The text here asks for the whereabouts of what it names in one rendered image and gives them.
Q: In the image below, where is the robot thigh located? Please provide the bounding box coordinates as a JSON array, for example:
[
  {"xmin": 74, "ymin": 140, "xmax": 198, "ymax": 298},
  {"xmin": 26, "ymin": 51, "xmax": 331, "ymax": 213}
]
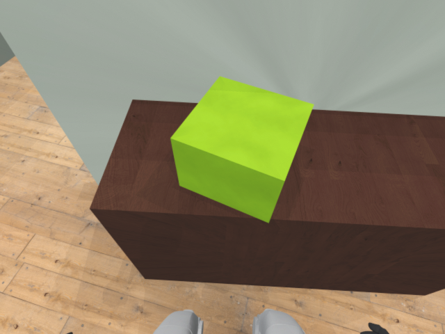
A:
[
  {"xmin": 153, "ymin": 311, "xmax": 204, "ymax": 334},
  {"xmin": 252, "ymin": 310, "xmax": 305, "ymax": 334}
]

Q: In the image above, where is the carton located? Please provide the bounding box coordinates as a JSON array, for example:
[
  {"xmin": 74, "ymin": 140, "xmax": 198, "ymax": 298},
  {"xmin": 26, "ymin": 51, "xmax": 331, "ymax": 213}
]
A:
[{"xmin": 170, "ymin": 77, "xmax": 314, "ymax": 223}]

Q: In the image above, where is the robot right thigh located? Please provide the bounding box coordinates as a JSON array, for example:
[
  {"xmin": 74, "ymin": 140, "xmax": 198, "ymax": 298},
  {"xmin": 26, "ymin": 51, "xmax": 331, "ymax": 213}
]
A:
[{"xmin": 252, "ymin": 310, "xmax": 305, "ymax": 334}]

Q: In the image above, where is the pedestal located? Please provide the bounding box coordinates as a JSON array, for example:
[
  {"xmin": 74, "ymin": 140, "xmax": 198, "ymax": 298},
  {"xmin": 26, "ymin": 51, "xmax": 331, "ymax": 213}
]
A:
[{"xmin": 90, "ymin": 100, "xmax": 445, "ymax": 296}]

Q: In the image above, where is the robot left thigh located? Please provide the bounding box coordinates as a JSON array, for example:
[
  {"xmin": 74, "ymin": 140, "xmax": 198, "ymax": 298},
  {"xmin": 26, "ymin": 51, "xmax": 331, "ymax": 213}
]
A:
[{"xmin": 153, "ymin": 311, "xmax": 204, "ymax": 334}]

